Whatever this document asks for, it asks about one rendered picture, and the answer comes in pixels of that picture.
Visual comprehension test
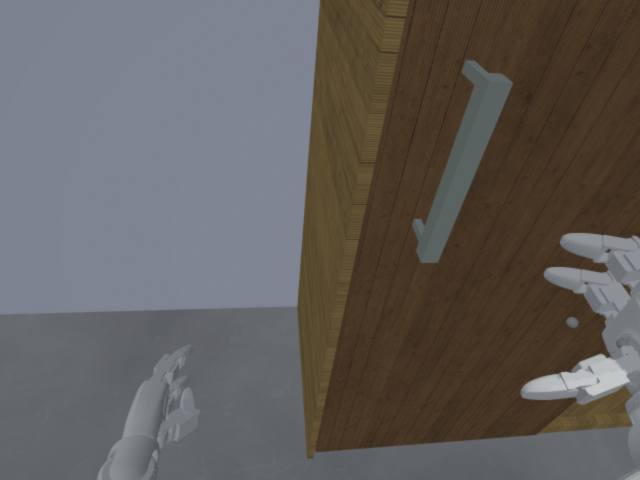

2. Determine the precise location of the handle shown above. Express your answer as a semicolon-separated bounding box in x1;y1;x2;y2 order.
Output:
412;60;513;263

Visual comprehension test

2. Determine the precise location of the wardrobe door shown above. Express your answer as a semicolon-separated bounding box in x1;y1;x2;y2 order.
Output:
316;0;640;452
557;385;632;418

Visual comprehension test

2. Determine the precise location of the robot left forearm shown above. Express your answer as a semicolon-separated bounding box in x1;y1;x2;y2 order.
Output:
97;435;160;480

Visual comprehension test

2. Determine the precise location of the robot right hand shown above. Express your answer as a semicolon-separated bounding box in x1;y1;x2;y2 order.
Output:
521;233;640;405

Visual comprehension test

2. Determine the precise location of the robot left hand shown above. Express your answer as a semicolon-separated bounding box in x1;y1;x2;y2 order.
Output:
122;345;200;449

